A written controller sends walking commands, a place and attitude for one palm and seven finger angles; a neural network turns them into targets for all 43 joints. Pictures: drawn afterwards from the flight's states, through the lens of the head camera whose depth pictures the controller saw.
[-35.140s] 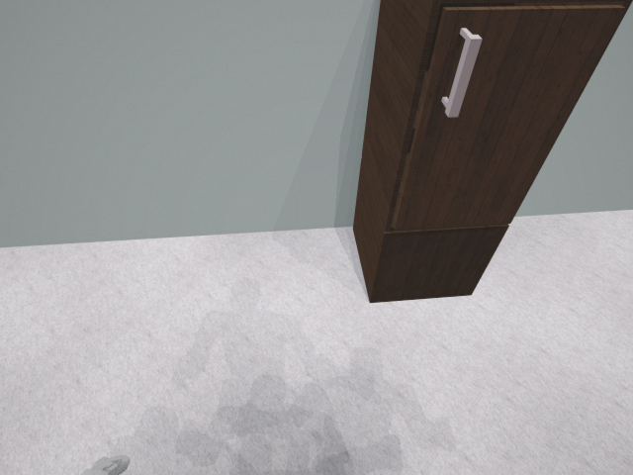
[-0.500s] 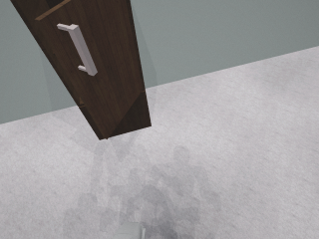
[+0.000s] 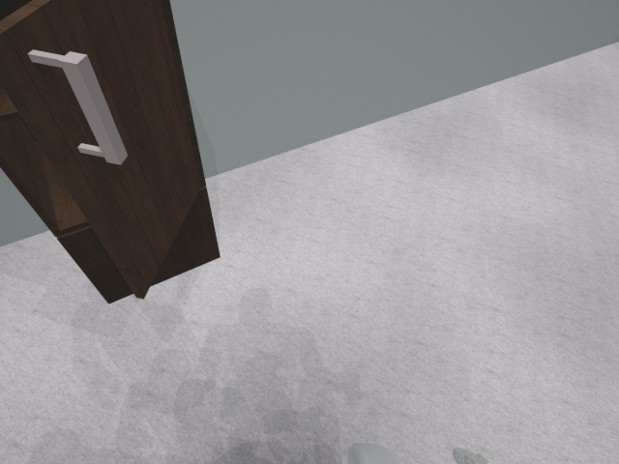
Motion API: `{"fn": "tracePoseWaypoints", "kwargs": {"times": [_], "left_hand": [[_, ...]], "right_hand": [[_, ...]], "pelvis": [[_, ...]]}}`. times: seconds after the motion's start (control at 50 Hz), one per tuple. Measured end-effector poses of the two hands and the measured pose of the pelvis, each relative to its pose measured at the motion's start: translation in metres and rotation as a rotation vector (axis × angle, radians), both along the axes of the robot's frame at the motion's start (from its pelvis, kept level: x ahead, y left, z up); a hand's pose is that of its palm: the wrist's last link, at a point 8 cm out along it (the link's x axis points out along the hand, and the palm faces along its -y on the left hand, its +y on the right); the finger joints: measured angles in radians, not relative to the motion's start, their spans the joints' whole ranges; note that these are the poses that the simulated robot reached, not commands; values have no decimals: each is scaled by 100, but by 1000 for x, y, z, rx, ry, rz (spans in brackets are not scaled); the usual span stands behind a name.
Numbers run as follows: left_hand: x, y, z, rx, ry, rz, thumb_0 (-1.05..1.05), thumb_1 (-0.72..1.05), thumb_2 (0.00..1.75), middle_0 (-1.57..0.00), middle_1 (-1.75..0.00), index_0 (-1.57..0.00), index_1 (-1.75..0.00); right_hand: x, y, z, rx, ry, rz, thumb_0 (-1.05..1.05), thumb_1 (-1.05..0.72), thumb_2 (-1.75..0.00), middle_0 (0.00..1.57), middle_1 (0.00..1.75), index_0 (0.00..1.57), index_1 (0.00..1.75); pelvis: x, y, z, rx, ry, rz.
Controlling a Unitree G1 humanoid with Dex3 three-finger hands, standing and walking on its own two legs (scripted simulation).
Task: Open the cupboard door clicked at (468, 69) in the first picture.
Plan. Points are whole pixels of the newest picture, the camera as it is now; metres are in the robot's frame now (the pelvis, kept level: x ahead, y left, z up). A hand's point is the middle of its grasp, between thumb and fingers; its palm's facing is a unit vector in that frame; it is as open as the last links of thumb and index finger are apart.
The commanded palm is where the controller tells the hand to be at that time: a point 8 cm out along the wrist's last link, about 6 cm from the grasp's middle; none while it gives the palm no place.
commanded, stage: walk to a spot facing it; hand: left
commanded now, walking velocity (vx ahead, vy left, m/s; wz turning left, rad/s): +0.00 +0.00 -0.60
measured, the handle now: (82, 111) +0.48 +0.37 +0.14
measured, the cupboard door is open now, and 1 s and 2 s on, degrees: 48 48 48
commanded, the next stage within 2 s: turn to face it in 2.00 s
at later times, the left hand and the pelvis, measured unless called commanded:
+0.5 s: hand (239, 438) +0.17 +0.11 -0.15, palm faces -0.31 -0.92 -0.23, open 7.3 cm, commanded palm none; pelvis +0.03 -0.04 +0.00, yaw -19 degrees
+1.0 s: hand (299, 302) +0.39 +0.05 -0.16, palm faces -0.56 -0.81 -0.17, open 7.4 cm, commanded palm none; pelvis +0.22 -0.06 +0.01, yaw -37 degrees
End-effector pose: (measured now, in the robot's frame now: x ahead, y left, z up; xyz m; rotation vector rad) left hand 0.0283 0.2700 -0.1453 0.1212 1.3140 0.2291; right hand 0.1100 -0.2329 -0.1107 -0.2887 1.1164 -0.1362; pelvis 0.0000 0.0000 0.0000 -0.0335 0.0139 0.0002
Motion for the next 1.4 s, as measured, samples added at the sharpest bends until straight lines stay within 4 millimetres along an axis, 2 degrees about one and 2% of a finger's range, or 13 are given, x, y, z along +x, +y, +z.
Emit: {"fn": "tracePoseWaypoints", "kwargs": {"times": [0.16,0.3,0.36,0.46,0.62,0.7,0.76,0.86,0.96,1.08,1.2,1.28,1.4], "left_hand": [[69,-6,13,16,-43,-188,1,91,90,-19,-30,-20,-30],[135,-64,14,32,-132,-373,1,91,90,-19,-30,-20,-30],[148,-87,18,35,-163,-410,0,91,90,-19,-30,-20,-30],[148,-108,24,13,-130,-429,0,91,90,-20,-30,-20,-30],[148,-103,11,-32,5,-439,0,91,90,-20,-30,-21,-30],[166,-86,-5,-37,71,-428,1,91,90,-20,-30,-21,-30],[195,-79,-16,-33,115,-463,1,91,90,-20,-30,-20,-30],[276,-99,-4,-41,58,-570,1,91,90,-19,-30,-20,-30],[360,-149,9,-63,-45,-671,1,91,90,-19,-30,-20,-30],[440,-238,12,-92,-106,-814,1,92,90,-19,-30,-20,-30],[505,-353,6,-127,-175,-953,1,91,90,-19,-30,-20,-30],[527,-407,2,-135,-243,-957,0,91,90,-19,-30,-20,-30],[525,-413,16,-58,-160,-869,-2,94,90,-20,-30,-21,-30]], "right_hand": [[-93,-18,-8,9,139,-205,1,-90,-90,20,30,21,30],[-169,-43,-39,63,248,-380,1,-90,-90,20,30,21,30],[-181,-52,-46,83,292,-424,1,-91,-90,20,30,20,30],[-154,-62,-33,101,223,-459,1,-91,-90,20,30,20,30],[-56,-70,-16,90,16,-468,1,-91,-90,20,30,20,30],[-1,-69,-12,53,-70,-459,1,-91,-90,20,30,20,30],[20,-66,-11,13,-119,-477,1,-91,-90,20,30,21,30],[3,-46,-4,31,-28,-581,0,-91,-90,20,30,21,30],[-34,-17,-8,91,143,-721,0,-91,-90,20,30,21,30],[-69,20,-15,203,338,-874,0,-91,-90,20,30,20,30],[-76,36,-23,345,507,-980,1,-91,-90,20,30,20,30],[-56,5,-32,409,541,-1017,1,-91,-90,20,30,20,30],[32,-123,-36,301,285,-989,1,-91,-90,20,30,20,30]], "pelvis": [[1,-1,4,-3,8,-121],[5,-27,-14,38,12,-222],[8,-33,-14,28,0,-249],[25,-42,-1,42,-9,-304],[72,-43,2,38,-12,-393],[110,-36,-8,22,-8,-436],[134,-33,-15,14,-12,-488],[169,-40,-1,11,-8,-553],[203,-55,6,19,1,-617],[242,-89,1,38,-1,-680],[278,-147,-14,46,5,-724],[296,-194,-23,57,-16,-748],[326,-244,-1,63,-21,-770]]}}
